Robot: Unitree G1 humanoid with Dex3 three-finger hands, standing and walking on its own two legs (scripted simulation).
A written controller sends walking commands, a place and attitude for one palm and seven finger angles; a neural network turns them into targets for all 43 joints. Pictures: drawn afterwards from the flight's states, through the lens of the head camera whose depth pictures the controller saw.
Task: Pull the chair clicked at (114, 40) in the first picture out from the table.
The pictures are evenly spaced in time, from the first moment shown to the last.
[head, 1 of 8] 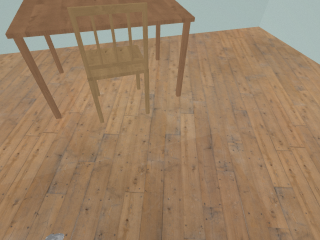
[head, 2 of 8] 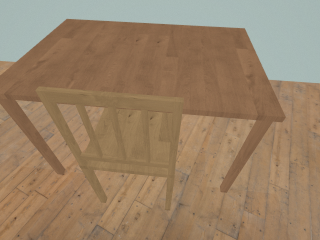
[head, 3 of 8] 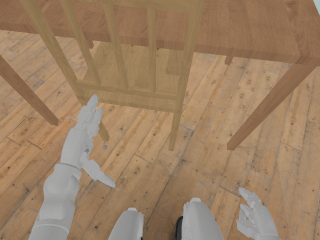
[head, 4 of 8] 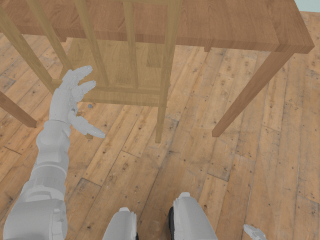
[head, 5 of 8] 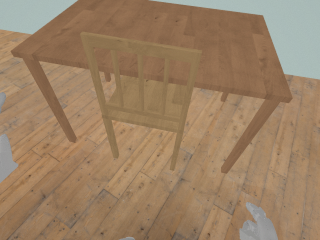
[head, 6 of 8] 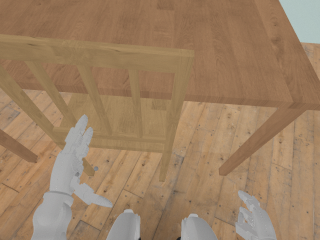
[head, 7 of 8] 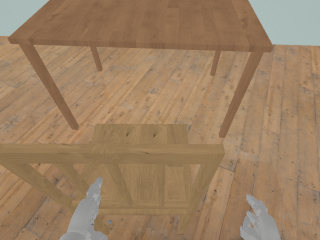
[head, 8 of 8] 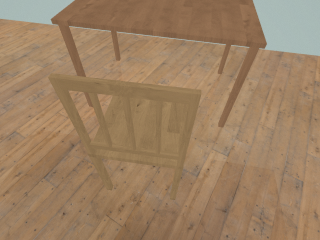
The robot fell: no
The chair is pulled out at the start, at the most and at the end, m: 0.00 0.51 0.50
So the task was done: yes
